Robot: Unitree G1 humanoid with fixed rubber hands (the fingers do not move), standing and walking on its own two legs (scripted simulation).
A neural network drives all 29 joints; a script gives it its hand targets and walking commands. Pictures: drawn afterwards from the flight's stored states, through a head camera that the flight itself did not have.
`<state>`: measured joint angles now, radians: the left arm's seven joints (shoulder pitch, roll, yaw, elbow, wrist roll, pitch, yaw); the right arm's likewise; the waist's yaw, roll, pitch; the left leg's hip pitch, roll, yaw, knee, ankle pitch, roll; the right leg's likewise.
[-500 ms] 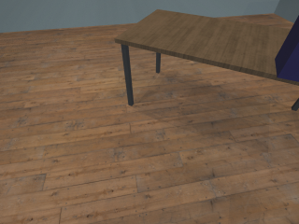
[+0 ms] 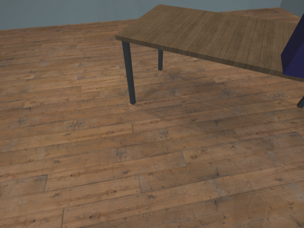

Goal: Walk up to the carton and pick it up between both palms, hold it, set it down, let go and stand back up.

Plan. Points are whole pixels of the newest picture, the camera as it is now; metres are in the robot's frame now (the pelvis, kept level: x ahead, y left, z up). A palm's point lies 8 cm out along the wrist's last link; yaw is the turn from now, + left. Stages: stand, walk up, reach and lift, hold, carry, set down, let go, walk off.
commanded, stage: stand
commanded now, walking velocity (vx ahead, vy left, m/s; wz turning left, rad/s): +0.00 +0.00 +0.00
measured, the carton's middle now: out of the picture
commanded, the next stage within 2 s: none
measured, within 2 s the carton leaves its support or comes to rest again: neither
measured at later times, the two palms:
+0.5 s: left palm out of the picture -0.01 +0.20 -0.15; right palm out of the picture -0.01 -0.19 -0.15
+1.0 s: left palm out of the picture -0.01 +0.19 -0.15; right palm out of the picture +0.00 -0.19 -0.15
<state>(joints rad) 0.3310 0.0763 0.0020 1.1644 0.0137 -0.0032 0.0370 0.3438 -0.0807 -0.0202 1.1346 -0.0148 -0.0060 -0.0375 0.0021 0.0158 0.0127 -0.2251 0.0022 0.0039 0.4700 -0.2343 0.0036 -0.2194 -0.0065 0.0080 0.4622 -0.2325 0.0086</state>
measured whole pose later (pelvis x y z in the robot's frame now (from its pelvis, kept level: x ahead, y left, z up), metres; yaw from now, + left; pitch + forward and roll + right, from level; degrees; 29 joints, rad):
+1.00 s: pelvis +0.03 +0.00 +0.00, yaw +0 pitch -1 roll +0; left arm 0.30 0.08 0.00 1.19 0.01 -0.01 0.04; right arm 0.31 -0.09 -0.02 1.15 -0.01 -0.02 -0.04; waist 0.00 0.01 0.04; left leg -0.15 -0.01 0.01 0.43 -0.26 0.01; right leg -0.15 -0.02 0.01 0.43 -0.26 0.02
